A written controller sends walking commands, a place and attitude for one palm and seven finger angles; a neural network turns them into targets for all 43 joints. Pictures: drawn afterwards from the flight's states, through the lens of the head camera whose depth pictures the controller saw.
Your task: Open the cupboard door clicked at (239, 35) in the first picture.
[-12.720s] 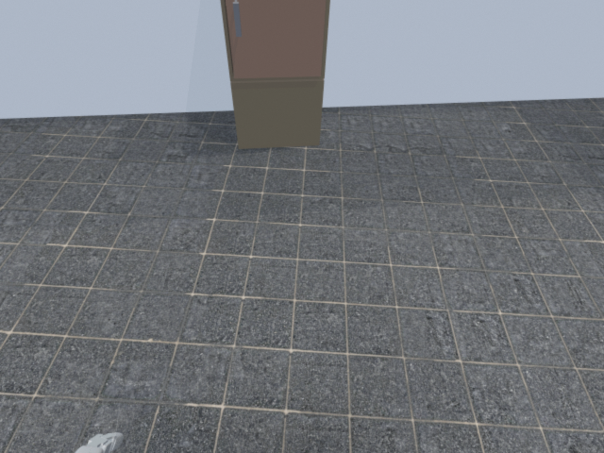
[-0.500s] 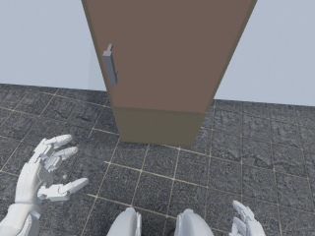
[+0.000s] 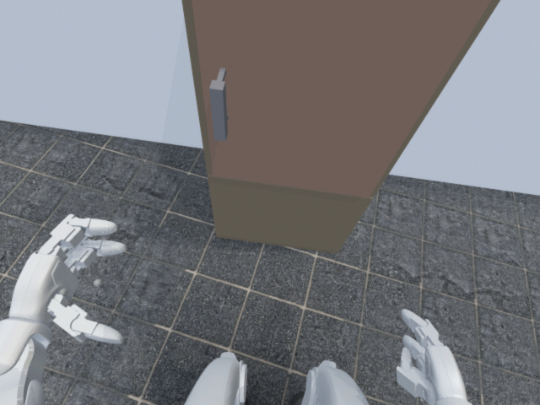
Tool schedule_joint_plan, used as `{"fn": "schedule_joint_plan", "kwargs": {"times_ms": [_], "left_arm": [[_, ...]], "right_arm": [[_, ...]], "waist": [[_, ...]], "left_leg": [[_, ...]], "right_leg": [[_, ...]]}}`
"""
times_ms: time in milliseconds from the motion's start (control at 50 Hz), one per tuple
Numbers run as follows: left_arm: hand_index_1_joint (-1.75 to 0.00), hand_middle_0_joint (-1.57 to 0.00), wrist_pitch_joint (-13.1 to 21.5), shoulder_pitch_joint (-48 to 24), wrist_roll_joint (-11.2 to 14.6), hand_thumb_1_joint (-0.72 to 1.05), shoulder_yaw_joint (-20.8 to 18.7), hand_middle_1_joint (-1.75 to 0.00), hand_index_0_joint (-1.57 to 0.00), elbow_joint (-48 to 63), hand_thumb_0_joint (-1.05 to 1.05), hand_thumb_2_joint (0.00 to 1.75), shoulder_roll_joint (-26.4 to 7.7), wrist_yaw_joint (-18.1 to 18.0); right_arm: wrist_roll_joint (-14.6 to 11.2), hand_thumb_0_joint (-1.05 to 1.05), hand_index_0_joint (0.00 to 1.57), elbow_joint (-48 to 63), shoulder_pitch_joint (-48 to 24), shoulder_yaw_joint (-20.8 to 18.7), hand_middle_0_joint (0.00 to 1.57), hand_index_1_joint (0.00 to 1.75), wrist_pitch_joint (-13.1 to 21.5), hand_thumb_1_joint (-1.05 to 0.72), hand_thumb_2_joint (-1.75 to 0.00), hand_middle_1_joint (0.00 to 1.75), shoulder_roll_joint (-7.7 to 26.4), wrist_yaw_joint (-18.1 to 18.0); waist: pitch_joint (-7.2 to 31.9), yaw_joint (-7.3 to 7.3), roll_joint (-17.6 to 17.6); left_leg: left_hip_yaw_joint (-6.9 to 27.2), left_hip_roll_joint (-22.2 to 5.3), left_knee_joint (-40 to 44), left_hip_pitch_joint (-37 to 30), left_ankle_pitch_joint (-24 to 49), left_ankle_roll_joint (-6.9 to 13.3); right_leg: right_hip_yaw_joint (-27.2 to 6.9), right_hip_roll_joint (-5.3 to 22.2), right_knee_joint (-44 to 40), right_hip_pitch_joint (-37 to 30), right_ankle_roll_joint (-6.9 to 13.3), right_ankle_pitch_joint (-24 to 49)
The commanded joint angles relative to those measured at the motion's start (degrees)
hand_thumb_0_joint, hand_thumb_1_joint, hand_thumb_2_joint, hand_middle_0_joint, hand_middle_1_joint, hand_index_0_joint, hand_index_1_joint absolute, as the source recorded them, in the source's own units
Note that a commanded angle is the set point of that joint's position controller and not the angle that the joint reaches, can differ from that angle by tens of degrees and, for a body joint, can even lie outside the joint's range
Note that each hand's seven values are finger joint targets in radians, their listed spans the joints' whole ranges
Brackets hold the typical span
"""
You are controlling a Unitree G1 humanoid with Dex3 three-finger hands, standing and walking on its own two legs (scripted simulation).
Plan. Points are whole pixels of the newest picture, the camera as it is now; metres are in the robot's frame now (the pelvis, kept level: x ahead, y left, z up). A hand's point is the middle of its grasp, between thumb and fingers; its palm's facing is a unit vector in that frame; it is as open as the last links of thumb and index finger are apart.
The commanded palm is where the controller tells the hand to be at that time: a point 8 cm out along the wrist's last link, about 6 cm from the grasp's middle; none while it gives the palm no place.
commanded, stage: raise the hand with hooked fingers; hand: left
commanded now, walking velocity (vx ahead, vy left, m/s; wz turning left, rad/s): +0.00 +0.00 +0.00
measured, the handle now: (221, 105) +0.62 +0.15 +0.02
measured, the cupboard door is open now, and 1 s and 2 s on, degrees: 0 0 0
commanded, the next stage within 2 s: move the hooked fingers beside the handle in 0.72 s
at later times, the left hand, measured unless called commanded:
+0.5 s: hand (96, 263) +0.28 +0.26 +0.03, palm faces -0.05 -1.00 -0.05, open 14.0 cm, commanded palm +0.27 +0.31 +0.04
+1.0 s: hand (108, 253) +0.30 +0.25 +0.03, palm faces -0.04 -1.00 -0.04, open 14.0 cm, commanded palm +0.29 +0.30 +0.04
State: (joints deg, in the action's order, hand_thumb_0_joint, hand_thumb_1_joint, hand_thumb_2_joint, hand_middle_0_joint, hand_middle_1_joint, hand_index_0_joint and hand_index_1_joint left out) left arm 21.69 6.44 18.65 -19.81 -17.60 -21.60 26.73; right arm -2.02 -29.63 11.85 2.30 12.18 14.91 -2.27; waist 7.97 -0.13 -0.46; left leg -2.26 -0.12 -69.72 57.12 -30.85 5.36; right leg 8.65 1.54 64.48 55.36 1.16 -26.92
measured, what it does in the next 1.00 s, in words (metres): stands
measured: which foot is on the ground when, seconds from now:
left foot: down 0.00-1.00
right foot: down 0.00-1.00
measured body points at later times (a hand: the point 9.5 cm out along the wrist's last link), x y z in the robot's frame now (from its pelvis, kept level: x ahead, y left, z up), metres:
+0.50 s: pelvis +0.00 -0.01 +0.00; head +0.10 +0.03 +0.44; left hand +0.28 +0.32 +0.03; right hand +0.15 -0.27 -0.07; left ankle +0.03 +0.06 -0.64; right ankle +0.04 -0.12 -0.64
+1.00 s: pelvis +0.00 -0.02 -0.01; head +0.10 +0.01 +0.43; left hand +0.30 +0.31 +0.03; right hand +0.17 -0.27 -0.08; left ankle +0.03 +0.06 -0.64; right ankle +0.04 -0.12 -0.64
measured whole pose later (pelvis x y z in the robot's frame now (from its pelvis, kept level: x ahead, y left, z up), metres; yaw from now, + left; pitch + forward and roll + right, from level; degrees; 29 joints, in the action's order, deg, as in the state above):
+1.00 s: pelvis +0.00 -0.02 -0.01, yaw +0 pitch +19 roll -4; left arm 22.3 -4.3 20.0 -23.7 -27.3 -24.8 32.1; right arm -2.3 -32.1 13.3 2.5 12.1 16.4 -3.0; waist 7.8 -1.0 -0.7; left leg -1.2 -1.1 -71.3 59.6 -31.2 4.0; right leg 9.5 0.5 66.0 57.8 2.7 -27.5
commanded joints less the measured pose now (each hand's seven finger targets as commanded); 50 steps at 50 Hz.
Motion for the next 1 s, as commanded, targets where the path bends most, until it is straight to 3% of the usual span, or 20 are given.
{"fn": "schedule_joint_plan", "kwargs": {"times_ms": [0, 80, 160, 200, 240, 280, 380, 440, 520, 560, 660, 740, 800, 920, 980], "left_arm": [[-1.20, -0.30, 4.3, -10.0, 2.4, -0.50, -6.3, -1.20, -0.30, 14.3, 0.00, 0.30, -13.3, 2.4], [-1.20, -0.30, 5.1, -10.1, 2.9, -0.50, -9.1, -1.20, -0.30, 12.2, 0.00, 0.30, -15.6, 2.6], [-1.20, -0.30, 3.4, -11.6, 3.7, -0.50, -9.8, -1.20, -0.30, 3.9, 0.00, 0.30, -15.5, 4.4], [-1.20, -0.30, 2.4, -13.3, 3.7, -0.50, -10.0, -1.20, -0.30, 2.3, 0.00, 0.30, -16.3, 5.6], [-1.20, -0.30, 1.6, -12.3, 4.1, -0.50, -8.7, -1.20, -0.30, 3.2, 0.00, 0.30, -15.0, 6.7], [-1.20, -0.30, 1.7, -11.1, 4.4, -0.50, -8.2, -1.20, -0.30, 4.9, 0.00, 0.30, -15.0, 7.5], [-1.20, -0.30, 3.9, -10.8, 4.2, -0.50, -11.3, -1.20, -0.30, 6.7, 0.00, 0.30, -18.0, 5.2], [-1.20, -0.30, 5.2, -11.1, 4.6, -0.50, -12.1, -1.20, -0.30, 5.4, 0.00, 0.30, -17.4, 3.7], [-1.20, -0.30, 5.5, -11.4, 4.0, -0.50, -10.4, -1.20, -0.30, 7.3, 0.00, 0.30, -16.8, 3.9], [-1.20, -0.30, 4.9, -10.8, 4.0, -0.50, -8.9, -1.20, -0.30, 6.9, 0.00, 0.30, -15.7, 4.6], [-1.20, -0.30, 4.2, -11.1, 4.2, -0.50, -10.2, -1.20, -0.30, 6.4, 0.00, 0.30, -17.3, 5.0], [-1.20, -0.30, 4.6, -11.5, 5.0, -0.50, -10.8, -1.20, -0.30, 5.0, 0.00, 0.30, -16.5, 4.6], [-1.20, -0.30, 4.6, -11.8, 4.7, -0.50, -9.9, -1.20, -0.30, 4.3, 0.00, 0.30, -16.0, 5.1], [-1.20, -0.30, 4.5, -23.8, 3.0, -0.50, -7.8, -1.20, -0.30, 2.4, 0.00, 0.30, -17.2, 5.6], [-1.20, -0.30, 4.2, -27.4, 2.5, -0.50, -7.9, -1.20, -0.30, 1.7, 0.00, 0.30, -18.0, 5.3]], "right_arm": [[0.0, 0.00, 0.20, 6.7, 2.5, -4.7, 0.20, 0.30, 3.0, -0.90, -0.90, 0.30, 11.0, -1.2], [0.3, 0.00, 0.20, 5.5, 3.2, -4.7, 0.20, 0.30, 3.1, -0.90, -0.90, 0.30, 11.1, -0.9], [0.0, 0.00, 0.20, 5.1, 3.0, -4.6, 0.20, 0.30, 2.3, -0.90, -0.90, 0.30, 11.3, -1.1], [-0.4, 0.00, 0.20, 5.3, 3.2, -4.6, 0.20, 0.30, 2.0, -0.90, -0.90, 0.30, 11.9, -1.2], [-0.5, 0.00, 0.20, 6.1, 3.3, -4.8, 0.20, 0.30, 2.2, -0.90, -0.90, 0.30, 11.9, -1.0], [-0.6, 0.00, 0.20, 6.4, 4.0, -4.9, 0.20, 0.30, 2.5, -0.90, -0.90, 0.30, 12.0, -0.6], [0.1, 0.00, 0.20, 5.9, 4.1, -5.0, 0.20, 0.30, 2.6, -0.90, -0.90, 0.30, 11.7, 0.0], [0.0, 0.00, 0.20, 5.9, 3.8, -4.8, 0.20, 0.30, 2.4, -0.90, -0.90, 0.30, 11.2, -0.2], [-0.1, 0.00, 0.20, 6.0, 3.7, -4.7, 0.20, 0.30, 2.5, -0.90, -0.90, 0.30, 11.1, -0.3], [-0.2, 0.00, 0.20, 6.1, 3.9, -4.6, 0.20, 0.30, 2.7, -0.90, -0.90, 0.30, 11.1, -0.4], [-0.2, 0.00, 0.20, 5.8, 3.7, -4.5, 0.20, 0.30, 2.7, -0.90, -0.90, 0.30, 11.1, -0.7], [-0.4, 0.00, 0.20, 5.9, 3.2, -4.3, 0.20, 0.30, 2.6, -0.90, -0.90, 0.30, 10.9, -0.9], [-0.3, 0.00, 0.20, 6.0, 3.3, -4.2, 0.20, 0.30, 2.6, -0.90, -0.90, 0.30, 10.8, -0.9], [-0.4, 0.00, 0.20, 4.0, 3.9, -4.0, 0.20, 0.30, 2.8, -0.90, -0.90, 0.30, 11.4, -1.7], [-0.3, 0.00, 0.20, 3.6, 4.1, -3.9, 0.20, 0.30, 2.8, -0.90, -0.90, 0.30, 11.3, -1.9]], "waist": [[19.4, -0.06, -10.3], [19.8, 0.16, -8.9], [15.4, -0.60, -6.1], [16.0, -0.57, -6.7], [17.6, -0.47, -6.4], [20.5, -0.16, -6.7], [18.4, -0.09, -5.5], [16.4, -0.37, -4.7], [18.2, -0.34, -9.5], [18.1, -1.00, -7.7], [17.0, -1.20, -6.7], [16.5, -1.06, -4.3], [17.1, -1.00, -4.9], [17.0, -3.15, -5.9], [19.3, -2.55, -8.0]], "left_leg": [[10.7, -1.5, 14.3, -21.0, 22.4, -7.9], [11.3, -2.1, 13.5, -21.7, 27.7, -8.6], [10.0, -1.4, 13.2, -15.6, 21.4, -7.5], [9.8, -1.3, 13.7, -15.5, 19.8, -7.2], [9.8, -1.2, 14.1, -16.4, 19.8, -6.9], [9.7, -1.4, 13.6, -18.5, 23.4, -6.9], [8.8, -1.2, 12.9, -15.3, 21.8, -6.3], [7.9, -0.8, 12.7, -12.4, 17.0, -5.6], [7.6, -0.7, 13.0, -14.7, 17.4, -5.6], [7.5, -0.8, 12.5, -13.9, 18.1, -5.0], [7.1, -0.7, 11.9, -12.3, 17.3, -4.5], [6.8, -0.5, 11.7, -10.2, 15.1, -4.3], [6.5, -0.5, 11.1, -10.3, 16.1, -4.2], [6.9, -0.8, 9.9, -10.0, 13.7, -3.9], [7.1, -0.8, 10.2, -11.9, 14.7, -4.2]], "right_leg": [[-3.6, -2.9, -5.2, -4.4, 1.2, 6.4], [-3.3, -3.2, -4.6, -3.7, 1.2, 7.6], [-3.3, -3.2, -5.1, -3.9, 1.2, 6.0], [-3.4, -3.0, -5.5, -4.2, 1.2, 5.5], [-3.5, -2.9, -6.1, -5.0, 1.0, 5.7], [-3.8, -3.1, -6.4, -6.0, 1.1, 7.1], [-4.1, -3.2, -6.2, -6.6, 1.2, 6.9], [-4.5, -3.1, -6.5, -7.0, 1.1, 5.2], [-5.0, -2.7, -6.8, -7.1, 1.2, 5.6], [-5.2, -2.9, -7.1, -8.0, 1.3, 6.4], [-5.4, -3.0, -7.3, -8.4, 1.1, 6.7], [-5.6, -2.9, -7.5, -9.5, 0.9, 5.5], [-5.9, -2.8, -7.2, -9.7, 0.9, 6.5], [-6.3, -2.7, -6.7, -6.2, 0.8, 4.8], [-6.3, -2.6, -6.4, -5.9, 1.0, 5.4]]}}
